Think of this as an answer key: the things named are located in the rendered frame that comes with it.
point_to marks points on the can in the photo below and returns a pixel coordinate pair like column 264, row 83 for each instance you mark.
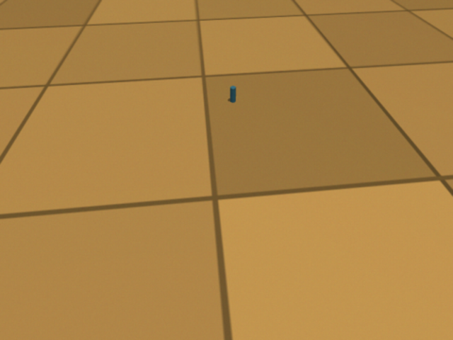
column 232, row 94

